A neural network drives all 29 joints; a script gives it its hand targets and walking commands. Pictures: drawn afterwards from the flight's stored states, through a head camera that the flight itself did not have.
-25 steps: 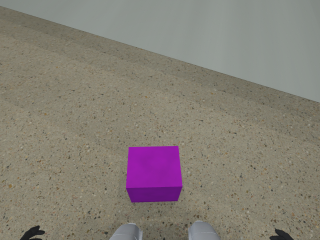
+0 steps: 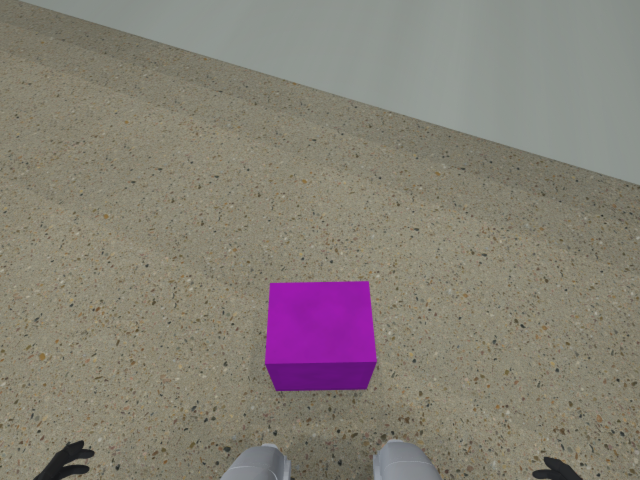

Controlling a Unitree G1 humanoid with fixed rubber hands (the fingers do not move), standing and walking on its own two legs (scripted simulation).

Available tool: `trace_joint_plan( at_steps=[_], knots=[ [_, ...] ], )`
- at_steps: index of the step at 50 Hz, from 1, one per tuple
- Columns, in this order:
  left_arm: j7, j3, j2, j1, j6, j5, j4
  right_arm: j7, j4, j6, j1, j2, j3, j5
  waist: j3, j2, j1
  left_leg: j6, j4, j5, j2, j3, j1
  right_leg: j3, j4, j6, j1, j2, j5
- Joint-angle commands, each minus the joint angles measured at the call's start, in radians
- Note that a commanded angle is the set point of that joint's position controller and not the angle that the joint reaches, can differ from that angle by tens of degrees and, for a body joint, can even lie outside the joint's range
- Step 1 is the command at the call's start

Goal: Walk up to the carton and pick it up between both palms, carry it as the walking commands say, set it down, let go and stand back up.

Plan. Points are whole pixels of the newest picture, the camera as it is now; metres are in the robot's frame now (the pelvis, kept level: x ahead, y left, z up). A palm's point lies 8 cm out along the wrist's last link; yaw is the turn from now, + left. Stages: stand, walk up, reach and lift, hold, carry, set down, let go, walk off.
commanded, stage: walk up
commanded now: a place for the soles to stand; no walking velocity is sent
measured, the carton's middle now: (320, 338) +0.49 +0.00 -0.60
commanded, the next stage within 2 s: reach and lift in 1.16 s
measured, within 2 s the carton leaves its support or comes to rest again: neither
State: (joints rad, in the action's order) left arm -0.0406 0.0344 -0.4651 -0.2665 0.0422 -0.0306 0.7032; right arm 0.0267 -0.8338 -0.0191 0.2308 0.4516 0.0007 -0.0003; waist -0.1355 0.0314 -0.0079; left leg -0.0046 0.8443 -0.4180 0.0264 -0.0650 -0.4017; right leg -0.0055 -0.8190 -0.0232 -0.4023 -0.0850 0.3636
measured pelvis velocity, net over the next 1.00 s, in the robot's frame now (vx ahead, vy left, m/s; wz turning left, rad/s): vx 0.01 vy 0.00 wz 0.03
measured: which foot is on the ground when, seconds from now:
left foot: down 0.00-1.00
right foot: down 0.00-1.00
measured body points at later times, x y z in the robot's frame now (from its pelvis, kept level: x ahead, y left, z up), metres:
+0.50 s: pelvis -0.01 +0.00 +0.00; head +0.02 -0.01 +0.45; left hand +0.10 +0.34 -0.07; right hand +0.09 -0.32 -0.11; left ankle +0.01 +0.13 -0.70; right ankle +0.01 -0.15 -0.70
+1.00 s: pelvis +0.01 +0.00 +0.01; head +0.03 -0.01 +0.46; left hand +0.12 +0.33 -0.06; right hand +0.12 -0.32 -0.10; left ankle +0.01 +0.13 -0.70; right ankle +0.01 -0.15 -0.70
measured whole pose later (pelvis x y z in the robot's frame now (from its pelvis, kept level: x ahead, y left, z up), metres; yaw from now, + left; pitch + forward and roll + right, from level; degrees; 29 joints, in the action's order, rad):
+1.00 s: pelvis +0.01 +0.00 +0.01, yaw +2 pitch +1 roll +0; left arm -0.04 0.01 -0.47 -0.26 0.06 -0.03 0.71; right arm 0.03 -0.84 0.02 0.22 0.45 0.00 0.00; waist -0.03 0.03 0.01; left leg -0.01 0.77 -0.40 0.03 -0.09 -0.39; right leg -0.03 -0.77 -0.02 -0.37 -0.08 0.41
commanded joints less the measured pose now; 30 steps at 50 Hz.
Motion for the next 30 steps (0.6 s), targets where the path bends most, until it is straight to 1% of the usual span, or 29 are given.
trace_joint_plan(
  at_steps=[1,2,3,4,5,6,7,8,9,10,11,12,13,14,15,16,17,18,19,20,21,23,24,25,26,27,28,29,30],
  knots=[
    [-0.025,0.083,-0.312,0.019,0.026,0.026,0.000,-0.002,0.065,-0.008,-0.002,0.188,0.102,-0.021,0.159,-0.188,-0.023,-0.041,0.093,-0.142,-0.015,0.009,0.010,0.342,0.282,0.301,0.056,-0.317,-0.288],
    [-0.022,0.077,-0.296,0.051,0.022,0.022,-0.003,0.004,0.050,-0.007,0.044,0.187,0.108,-0.025,0.137,-0.193,-0.048,-0.051,0.006,-0.118,-0.020,0.003,0.041,0.293,0.266,0.260,0.015,-0.275,-0.194],
    [-0.019,0.068,-0.273,0.085,0.014,0.020,-0.013,0.010,0.033,-0.003,0.086,0.194,0.111,-0.031,0.130,-0.190,-0.074,-0.063,-0.108,-0.066,-0.021,-0.010,0.117,0.203,0.214,0.195,-0.040,-0.206,-0.120],
    [-0.020,0.058,-0.233,0.069,0.006,0.020,-0.010,0.010,0.020,0.006,0.094,0.220,0.117,-0.038,0.107,-0.034,-0.065,-0.079,-0.280,0.058,-0.073,-0.148,0.144,0.084,0.065,0.128,-0.085,-0.104,-0.098],
    [-0.021,0.044,-0.171,0.045,0.000,0.029,-0.016,0.006,0.035,0.015,0.039,0.264,0.120,-0.043,0.071,0.155,-0.028,-0.144,-0.396,0.193,-0.199,-0.420,0.115,-0.035,-0.123,0.051,-0.162,0.031,0.049],
    [-0.027,0.052,-0.186,0.055,-0.002,0.035,-0.019,0.005,0.058,0.019,0.008,0.280,0.113,-0.034,0.066,0.143,-0.021,-0.209,-0.416,0.308,-0.248,-0.463,0.100,-0.017,-0.131,0.056,-0.173,0.058,0.263],
    [-0.028,0.055,-0.203,0.044,-0.001,0.035,-0.004,0.002,0.055,0.021,-0.004,0.282,0.115,-0.030,0.073,0.121,-0.022,-0.232,-0.403,0.346,-0.254,-0.442,0.061,0.010,-0.150,0.061,-0.120,0.043,0.284],
    [-0.023,0.058,-0.202,0.024,0.002,0.044,0.006,-0.003,0.062,0.022,-0.023,0.272,0.110,-0.029,0.076,0.111,-0.002,-0.234,-0.381,0.358,-0.235,-0.411,0.022,0.009,-0.131,0.065,-0.063,0.039,0.264],
    [-0.020,0.056,-0.197,-0.010,0.008,0.043,0.014,-0.010,0.072,0.021,-0.064,0.263,0.108,-0.026,0.075,0.109,0.025,-0.211,-0.344,0.361,-0.209,-0.356,-0.004,-0.019,-0.076,0.073,-0.017,0.050,0.175],
    [-0.018,0.054,-0.185,-0.055,0.016,0.044,0.035,-0.011,0.083,0.018,-0.102,0.248,0.105,-0.025,0.097,0.108,0.045,-0.178,-0.301,0.400,-0.175,-0.293,-0.032,-0.054,0.033,0.073,0.078,0.062,0.052],
    [-0.018,0.057,-0.186,-0.081,0.023,0.045,0.042,-0.010,0.092,0.014,-0.128,0.226,0.098,-0.018,0.124,0.095,0.063,-0.137,-0.241,0.450,-0.131,-0.223,-0.047,-0.053,0.108,0.080,0.150,0.061,-0.064],
    [-0.022,0.069,-0.219,-0.089,0.027,0.035,0.040,-0.009,0.101,0.012,-0.116,0.192,0.092,-0.012,0.157,-0.003,0.064,-0.097,-0.156,0.429,-0.095,-0.180,-0.081,0.049,0.159,0.103,0.206,-0.007,-0.169],
    [-0.025,0.081,-0.258,-0.085,0.028,0.025,0.039,-0.007,0.100,0.009,-0.097,0.174,0.090,-0.007,0.163,-0.084,0.049,-0.055,-0.051,0.342,-0.046,-0.110,-0.107,0.189,0.238,0.148,0.214,-0.102,-0.176],
    [-0.027,0.084,-0.289,-0.073,0.029,0.023,0.034,-0.007,0.100,0.005,-0.082,0.164,0.088,-0.008,0.165,-0.136,0.033,-0.027,0.052,0.238,0.000,-0.039,-0.071,0.324,0.307,0.222,0.183,-0.212,-0.225],
    [-0.010,0.076,-0.286,0.007,0.032,0.013,0.010,-0.009,0.057,0.015,-0.016,0.172,0.085,-0.008,0.196,-0.169,-0.007,-0.038,-0.016,-0.084,-0.009,0.023,0.040,0.317,0.326,0.259,0.107,-0.239,-0.035],
    [-0.001,0.069,-0.273,0.048,0.027,0.005,0.005,-0.005,0.032,0.023,0.009,0.180,0.092,-0.013,0.170,-0.177,-0.029,-0.057,-0.087,-0.154,-0.008,0.000,0.093,0.303,0.330,0.237,0.013,-0.213,0.153],
    [0.006,0.059,-0.250,0.077,0.019,0.004,0.000,-0.002,0.013,0.028,0.047,0.192,0.096,-0.021,0.133,-0.152,-0.050,-0.078,-0.212,-0.184,-0.026,-0.071,0.124,0.231,0.300,0.185,-0.051,-0.154,0.271],
    [0.011,0.047,-0.205,0.104,0.012,0.007,-0.009,0.001,-0.003,0.034,0.069,0.209,0.099,-0.030,0.098,-0.050,-0.055,-0.100,-0.357,-0.244,-0.080,-0.221,0.143,0.124,0.180,0.118,-0.120,-0.063,0.321],
    [0.013,0.034,-0.159,0.084,0.007,0.017,-0.009,-0.001,-0.002,0.046,0.042,0.243,0.101,-0.036,0.083,0.078,-0.031,-0.143,-0.479,-0.320,-0.166,-0.422,0.113,0.015,0.009,0.063,-0.156,0.027,0.230],
    [0.013,0.039,-0.164,0.057,0.008,0.018,0.004,-0.004,0.018,0.051,-0.002,0.262,0.096,-0.031,0.046,0.085,-0.010,-0.188,-0.520,-0.302,-0.232,-0.523,0.061,0.008,-0.008,0.053,-0.154,0.046,0.185],
    [0.015,0.049,-0.183,0.028,0.014,0.023,0.022,-0.006,0.030,0.053,-0.041,0.261,0.090,-0.026,0.034,0.061,0.011,-0.201,-0.500,-0.242,-0.229,-0.487,0.002,0.026,0.020,0.055,-0.088,0.035,0.160],
    [0.017,0.048,-0.179,-0.028,0.035,0.026,0.047,-0.008,0.030,0.052,-0.112,0.224,0.075,-0.021,0.100,0.041,0.056,-0.138,-0.382,-0.021,-0.160,-0.321,-0.047,0.012,0.170,0.072,0.100,0.042,0.059],
    [0.014,0.051,-0.193,-0.048,0.044,0.020,0.049,-0.008,0.036,0.053,-0.106,0.193,0.068,-0.017,0.155,-0.006,0.060,-0.097,-0.305,0.088,-0.115,-0.229,-0.076,0.063,0.228,0.088,0.197,0.007,0.014],
    [0.012,0.057,-0.213,-0.043,0.049,0.015,0.045,-0.007,0.038,0.054,-0.090,0.169,0.061,-0.010,0.174,-0.064,0.047,-0.066,-0.213,0.152,-0.063,-0.153,-0.073,0.153,0.286,0.121,0.206,-0.049,-0.006],
    [0.010,0.063,-0.234,-0.031,0.049,0.011,0.043,-0.006,0.033,0.053,-0.076,0.163,0.062,-0.012,0.182,-0.096,0.030,-0.045,-0.156,0.147,-0.034,-0.088,-0.050,0.237,0.331,0.155,0.193,-0.110,0.002],
    [0.010,0.063,-0.253,-0.011,0.047,0.011,0.042,-0.007,0.022,0.052,-0.059,0.169,0.066,-0.012,0.180,-0.102,0.013,-0.039,-0.145,0.111,-0.022,-0.059,-0.015,0.266,0.333,0.183,0.164,-0.152,-0.009],
    [0.011,0.062,-0.262,0.016,0.043,0.010,0.032,-0.006,0.015,0.053,-0.047,0.174,0.066,-0.013,0.181,-0.112,-0.001,-0.048,-0.165,0.108,-0.029,-0.056,0.016,0.247,0.305,0.188,0.146,-0.162,-0.057],
    [0.011,0.054,-0.245,0.036,0.042,0.013,0.026,-0.006,0.007,0.056,-0.023,0.173,0.068,-0.016,0.201,-0.093,-0.012,-0.055,-0.197,0.181,-0.043,-0.074,0.058,0.188,0.257,0.169,0.149,-0.139,-0.142],
    [0.011,0.048,-0.221,0.047,0.041,0.018,0.021,-0.007,0.004,0.058,-0.013,0.181,0.070,-0.017,0.233,-0.082,-0.011,-0.071,-0.206,0.270,-0.055,-0.108,0.099,0.125,0.209,0.136,0.139,-0.101,-0.207]
  ],
)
